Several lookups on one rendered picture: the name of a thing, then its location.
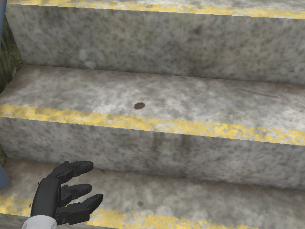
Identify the left robot hand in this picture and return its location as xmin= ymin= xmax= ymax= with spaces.
xmin=30 ymin=161 xmax=104 ymax=225

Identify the robot left forearm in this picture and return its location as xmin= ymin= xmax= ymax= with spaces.
xmin=21 ymin=215 xmax=58 ymax=229

